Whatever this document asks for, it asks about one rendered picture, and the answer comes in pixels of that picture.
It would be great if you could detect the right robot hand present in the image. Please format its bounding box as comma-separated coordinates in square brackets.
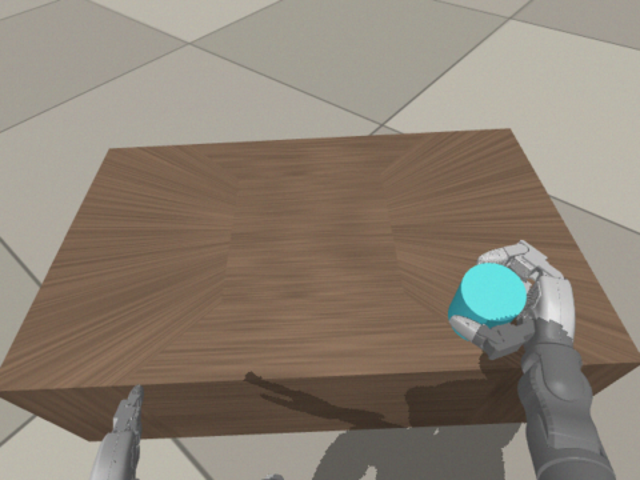
[449, 240, 576, 360]

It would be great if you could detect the right robot arm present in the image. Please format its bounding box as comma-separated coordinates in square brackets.
[518, 342, 616, 480]

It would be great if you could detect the can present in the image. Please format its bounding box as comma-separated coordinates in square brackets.
[448, 263, 527, 341]

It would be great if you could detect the left robot hand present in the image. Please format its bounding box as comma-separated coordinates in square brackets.
[89, 385, 144, 480]

